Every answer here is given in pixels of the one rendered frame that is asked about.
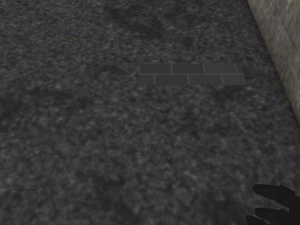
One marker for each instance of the right robot hand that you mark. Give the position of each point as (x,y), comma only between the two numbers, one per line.
(281,195)

